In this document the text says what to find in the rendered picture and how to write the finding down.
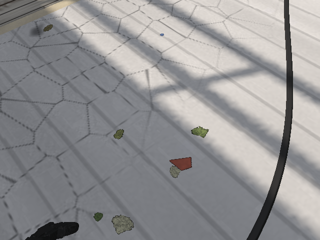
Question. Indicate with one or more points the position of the robot left hand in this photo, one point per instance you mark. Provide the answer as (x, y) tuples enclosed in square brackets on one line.
[(53, 231)]

